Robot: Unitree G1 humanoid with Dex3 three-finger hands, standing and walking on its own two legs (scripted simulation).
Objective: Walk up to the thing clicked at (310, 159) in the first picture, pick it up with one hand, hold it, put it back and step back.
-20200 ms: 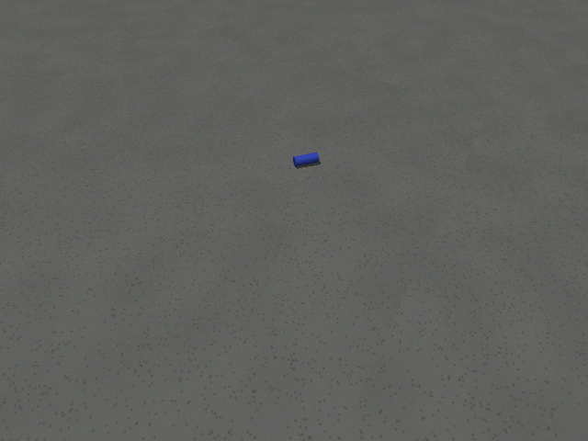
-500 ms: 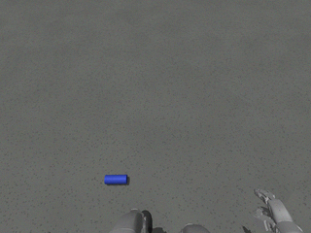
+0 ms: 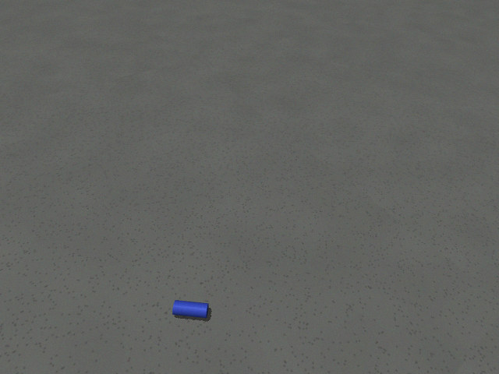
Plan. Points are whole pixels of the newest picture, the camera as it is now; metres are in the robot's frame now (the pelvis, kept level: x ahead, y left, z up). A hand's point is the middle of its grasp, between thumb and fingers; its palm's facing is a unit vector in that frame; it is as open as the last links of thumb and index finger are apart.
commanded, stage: walk up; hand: left
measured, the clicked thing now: (190, 309) +0.55 +0.19 -0.74
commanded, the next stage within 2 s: none
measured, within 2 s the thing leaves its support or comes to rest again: neither
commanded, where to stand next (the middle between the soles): +0.15 -0.03 m, yaw -4 degrees
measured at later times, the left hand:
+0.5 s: hand out of the picture +0.12 +0.23 -0.14, palm faces -0.04 -0.92 -0.38, open 7.4 cm
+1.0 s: hand out of the picture +0.13 +0.23 -0.14, palm faces -0.03 -0.94 -0.34, open 7.4 cm
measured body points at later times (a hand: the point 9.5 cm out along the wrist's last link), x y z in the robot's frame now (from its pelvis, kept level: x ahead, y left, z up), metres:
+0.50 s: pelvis +0.01 -0.03 -0.01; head +0.04 -0.04 +0.44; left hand +0.12 +0.28 -0.12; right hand +0.07 -0.33 -0.15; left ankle +0.03 +0.10 -0.73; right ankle +0.10 -0.16 -0.73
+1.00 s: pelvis +0.04 -0.02 +0.01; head +0.05 -0.02 +0.46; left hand +0.13 +0.28 -0.12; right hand +0.13 -0.33 -0.12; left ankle +0.03 +0.10 -0.73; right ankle +0.10 -0.15 -0.73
